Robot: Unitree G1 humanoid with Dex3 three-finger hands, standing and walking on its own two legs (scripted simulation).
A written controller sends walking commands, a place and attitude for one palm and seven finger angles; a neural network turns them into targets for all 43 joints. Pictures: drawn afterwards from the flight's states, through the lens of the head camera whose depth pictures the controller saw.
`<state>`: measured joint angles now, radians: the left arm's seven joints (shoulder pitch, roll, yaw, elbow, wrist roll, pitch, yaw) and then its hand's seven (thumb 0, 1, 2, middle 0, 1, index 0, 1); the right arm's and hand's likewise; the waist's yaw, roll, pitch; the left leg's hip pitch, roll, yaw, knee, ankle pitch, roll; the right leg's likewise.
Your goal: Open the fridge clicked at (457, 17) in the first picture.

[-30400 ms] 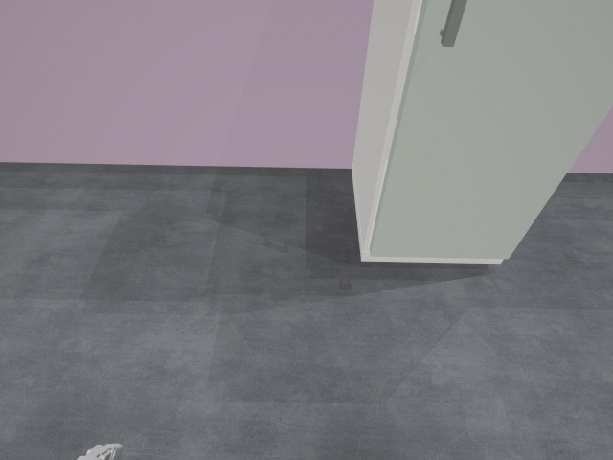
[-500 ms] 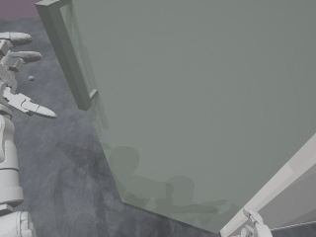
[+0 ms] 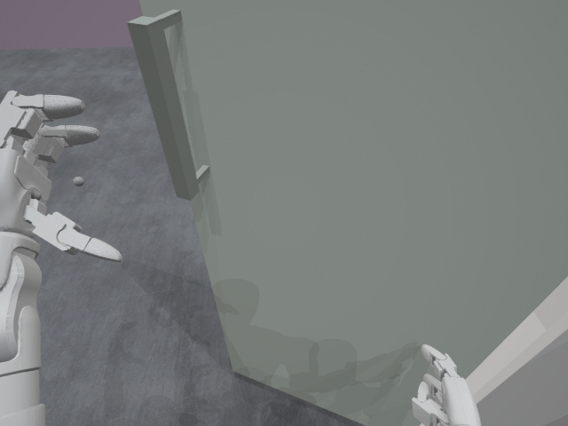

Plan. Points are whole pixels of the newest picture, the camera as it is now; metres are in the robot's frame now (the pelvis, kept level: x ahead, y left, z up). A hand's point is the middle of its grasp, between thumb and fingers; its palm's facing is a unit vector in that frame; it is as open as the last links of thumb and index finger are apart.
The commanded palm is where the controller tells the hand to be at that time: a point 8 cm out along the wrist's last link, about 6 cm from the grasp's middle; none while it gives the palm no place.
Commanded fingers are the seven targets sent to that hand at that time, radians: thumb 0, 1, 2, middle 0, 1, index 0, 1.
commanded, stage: slip the hand off the handle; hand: left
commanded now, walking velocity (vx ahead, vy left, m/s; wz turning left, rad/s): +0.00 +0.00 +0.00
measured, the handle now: (180, 115) +0.40 +0.19 +0.27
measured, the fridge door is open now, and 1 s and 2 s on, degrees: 64 64 64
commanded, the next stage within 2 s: draw the hand back to the body in 0.50 s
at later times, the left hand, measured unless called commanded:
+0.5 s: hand (55, 198) +0.25 +0.27 +0.25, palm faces +0.26 -0.94 -0.21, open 14.7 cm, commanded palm +0.20 +0.31 +0.25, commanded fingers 0.00 -0.55 0.20 -0.25 -1.15 -0.25 -1.15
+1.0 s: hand (52, 236) +0.22 +0.27 +0.22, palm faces +0.09 -0.98 -0.15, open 14.7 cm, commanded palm +0.17 +0.31 +0.23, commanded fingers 0.00 -0.55 0.20 -0.25 -1.15 -0.25 -1.15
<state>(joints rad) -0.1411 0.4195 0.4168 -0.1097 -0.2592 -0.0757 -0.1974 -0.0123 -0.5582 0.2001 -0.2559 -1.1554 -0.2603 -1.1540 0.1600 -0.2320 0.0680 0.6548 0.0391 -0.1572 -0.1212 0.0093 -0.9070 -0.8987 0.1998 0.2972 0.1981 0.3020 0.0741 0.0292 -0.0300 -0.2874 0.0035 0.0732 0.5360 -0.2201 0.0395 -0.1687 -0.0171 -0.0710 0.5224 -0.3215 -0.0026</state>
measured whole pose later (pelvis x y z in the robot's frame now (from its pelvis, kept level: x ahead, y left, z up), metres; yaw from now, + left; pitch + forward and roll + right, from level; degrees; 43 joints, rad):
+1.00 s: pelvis +0.00 -0.01 +0.00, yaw +1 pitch -4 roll -1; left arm 0.05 0.53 0.51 -0.20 -0.41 0.35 -0.42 -0.01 -0.55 0.20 -0.26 -1.15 -0.26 -1.15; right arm 0.21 -0.28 0.09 0.65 0.10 -0.25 -0.13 0.01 -0.91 -0.90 0.20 0.30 0.18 0.30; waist 0.08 0.06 -0.06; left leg -0.25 0.00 0.05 0.56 -0.24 0.03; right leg -0.11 -0.01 -0.09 0.52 -0.34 -0.01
